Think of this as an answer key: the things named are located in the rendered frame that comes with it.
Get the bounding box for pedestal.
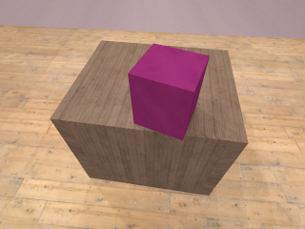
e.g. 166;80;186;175
50;40;249;196

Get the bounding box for carton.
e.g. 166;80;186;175
128;43;210;141

